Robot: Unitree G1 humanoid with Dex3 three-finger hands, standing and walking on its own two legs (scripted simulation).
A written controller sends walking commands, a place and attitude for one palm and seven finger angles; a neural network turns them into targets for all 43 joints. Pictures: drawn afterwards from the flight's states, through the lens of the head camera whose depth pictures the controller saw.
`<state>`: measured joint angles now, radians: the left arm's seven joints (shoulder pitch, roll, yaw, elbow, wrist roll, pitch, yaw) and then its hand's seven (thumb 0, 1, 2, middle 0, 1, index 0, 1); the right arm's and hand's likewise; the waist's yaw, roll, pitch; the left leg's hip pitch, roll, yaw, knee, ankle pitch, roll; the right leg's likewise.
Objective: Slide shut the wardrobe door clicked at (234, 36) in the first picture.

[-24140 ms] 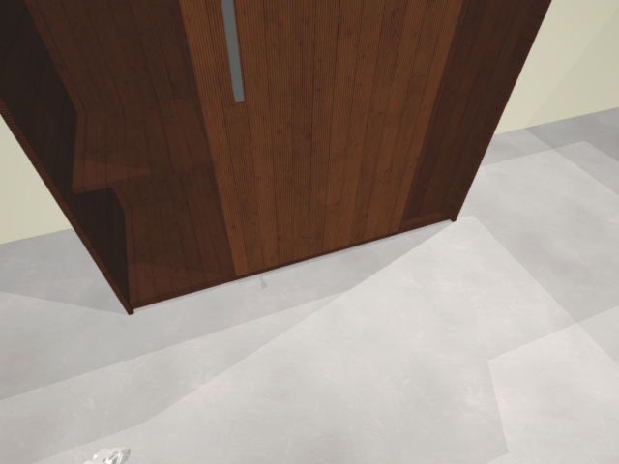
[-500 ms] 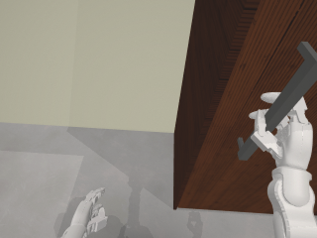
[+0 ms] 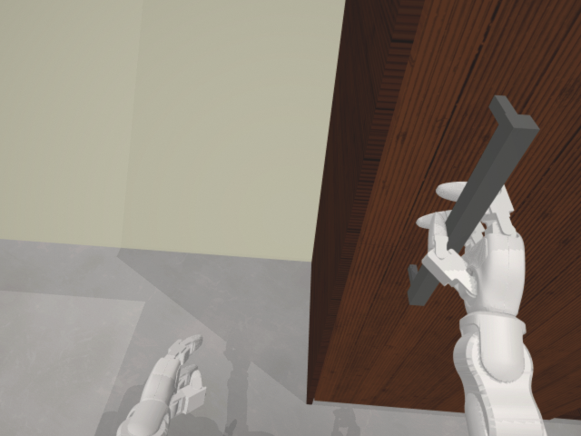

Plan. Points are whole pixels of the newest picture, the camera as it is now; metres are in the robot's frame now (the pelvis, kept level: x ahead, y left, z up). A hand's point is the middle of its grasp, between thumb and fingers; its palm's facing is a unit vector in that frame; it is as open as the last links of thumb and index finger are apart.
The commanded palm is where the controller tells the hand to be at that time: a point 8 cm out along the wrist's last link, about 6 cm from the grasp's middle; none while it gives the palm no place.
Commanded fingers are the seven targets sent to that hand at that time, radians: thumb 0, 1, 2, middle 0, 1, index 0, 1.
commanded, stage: stop walking and hold the door there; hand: right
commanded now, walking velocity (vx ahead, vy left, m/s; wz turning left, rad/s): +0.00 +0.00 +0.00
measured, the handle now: (449, 221) +0.32 -0.17 +0.17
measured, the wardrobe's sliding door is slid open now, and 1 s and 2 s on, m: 0.00 0.00 0.00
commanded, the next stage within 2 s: loosen the grip on the handle in 0.06 s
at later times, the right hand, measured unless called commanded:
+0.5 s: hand (434, 250) +0.28 -0.14 +0.17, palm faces +0.27 +0.96 -0.07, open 11.9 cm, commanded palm +0.24 -0.18 +0.16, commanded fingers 0.00 0.55 -0.20 0.34 1.27 0.34 1.27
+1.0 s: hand (434, 256) +0.28 -0.14 +0.17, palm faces +0.20 +0.98 -0.09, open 15.1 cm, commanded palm +0.24 -0.21 +0.17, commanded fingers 0.00 0.55 -0.20 0.25 1.15 0.25 1.15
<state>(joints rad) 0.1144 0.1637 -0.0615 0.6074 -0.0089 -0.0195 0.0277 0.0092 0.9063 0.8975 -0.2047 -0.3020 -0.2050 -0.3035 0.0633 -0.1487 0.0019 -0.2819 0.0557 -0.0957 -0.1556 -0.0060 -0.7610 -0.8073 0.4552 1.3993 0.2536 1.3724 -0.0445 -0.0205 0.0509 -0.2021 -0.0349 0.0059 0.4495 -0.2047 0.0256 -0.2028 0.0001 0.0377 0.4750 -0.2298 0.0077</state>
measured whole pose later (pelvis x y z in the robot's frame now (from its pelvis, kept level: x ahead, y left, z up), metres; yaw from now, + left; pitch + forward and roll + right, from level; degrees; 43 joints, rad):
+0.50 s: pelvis -0.01 +0.01 -0.01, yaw +0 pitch -4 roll -1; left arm 0.19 0.22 -0.04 0.64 0.00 -0.09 0.01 0.01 0.91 0.90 -0.20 -0.30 -0.20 -0.30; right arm 0.03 -0.17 -0.07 -0.17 0.05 -0.08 -0.21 0.00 0.14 -0.40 0.46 1.38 0.26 1.34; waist 0.00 -0.01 -0.01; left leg -0.25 -0.04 0.00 0.58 -0.27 0.05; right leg -0.22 0.00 0.03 0.55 -0.27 0.02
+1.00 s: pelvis +0.03 +0.01 -0.01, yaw -1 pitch -1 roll -1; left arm 0.16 0.23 -0.02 0.61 0.01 -0.07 0.02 0.01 0.91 0.90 -0.20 -0.30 -0.20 -0.30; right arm 0.21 -0.18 -0.06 -0.38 0.12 -0.09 -0.10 -0.01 0.56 -0.20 0.37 1.23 0.18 1.13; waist -0.03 -0.03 -0.04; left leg -0.26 -0.03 0.02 0.63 -0.35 0.04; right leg -0.24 0.01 0.05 0.61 -0.34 0.02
